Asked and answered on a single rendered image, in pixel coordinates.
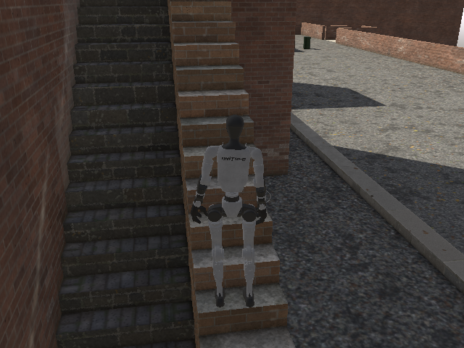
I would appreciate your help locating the robot left hand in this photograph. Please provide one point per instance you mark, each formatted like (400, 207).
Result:
(195, 213)

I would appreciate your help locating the right robot upper arm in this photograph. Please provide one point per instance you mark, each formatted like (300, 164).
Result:
(258, 166)

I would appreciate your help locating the robot right hand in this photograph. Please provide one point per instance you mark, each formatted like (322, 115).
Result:
(262, 214)

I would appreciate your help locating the robot right forearm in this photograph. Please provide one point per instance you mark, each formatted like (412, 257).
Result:
(261, 197)

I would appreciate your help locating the left robot foot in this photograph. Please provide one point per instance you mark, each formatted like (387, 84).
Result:
(220, 299)

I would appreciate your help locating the robot right thigh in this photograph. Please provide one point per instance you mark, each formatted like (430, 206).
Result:
(249, 215)

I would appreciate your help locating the robot left forearm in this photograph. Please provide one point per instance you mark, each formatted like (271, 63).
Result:
(200, 192)

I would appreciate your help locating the left robot upper arm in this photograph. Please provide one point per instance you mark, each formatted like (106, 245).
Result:
(210, 153)

